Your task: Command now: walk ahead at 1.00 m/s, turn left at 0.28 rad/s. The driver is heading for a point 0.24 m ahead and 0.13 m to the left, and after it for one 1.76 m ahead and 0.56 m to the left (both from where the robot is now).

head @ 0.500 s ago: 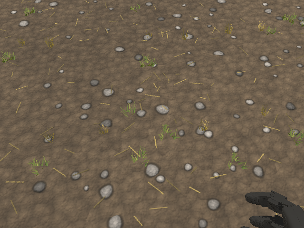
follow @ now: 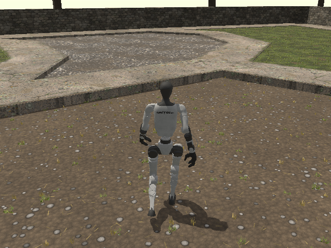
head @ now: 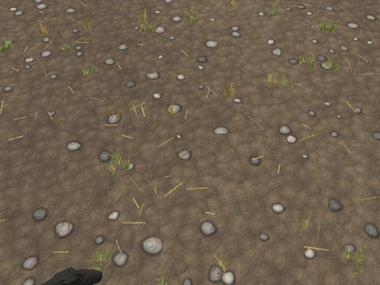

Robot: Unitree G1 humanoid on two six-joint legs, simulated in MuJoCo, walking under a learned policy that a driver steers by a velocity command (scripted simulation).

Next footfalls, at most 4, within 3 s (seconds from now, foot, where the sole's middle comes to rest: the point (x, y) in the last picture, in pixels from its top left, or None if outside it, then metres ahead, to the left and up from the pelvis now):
0.38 left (165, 254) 0.56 0.09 -0.75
0.80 right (161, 152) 1.00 0.09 -0.75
1.22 left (75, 117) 1.23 0.48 -0.75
1.72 right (116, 94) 1.36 0.30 -0.75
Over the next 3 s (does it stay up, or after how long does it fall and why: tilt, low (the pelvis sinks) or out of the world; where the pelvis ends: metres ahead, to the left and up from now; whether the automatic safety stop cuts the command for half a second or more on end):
stays up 1.83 0.49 0.03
